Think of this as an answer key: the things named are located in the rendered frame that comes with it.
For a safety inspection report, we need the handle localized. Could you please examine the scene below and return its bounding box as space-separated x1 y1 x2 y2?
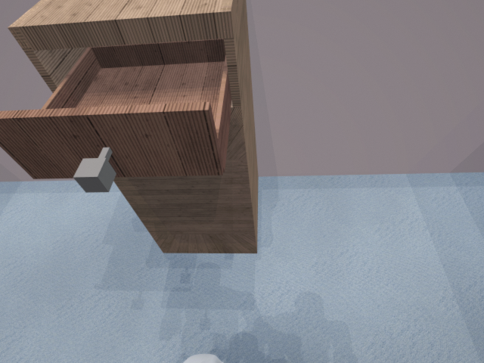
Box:
73 147 116 193

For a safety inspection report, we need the cabinet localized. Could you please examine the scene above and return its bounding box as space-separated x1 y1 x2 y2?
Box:
8 0 258 253

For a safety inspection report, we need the drawer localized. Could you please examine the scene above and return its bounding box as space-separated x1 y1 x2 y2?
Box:
0 39 231 179

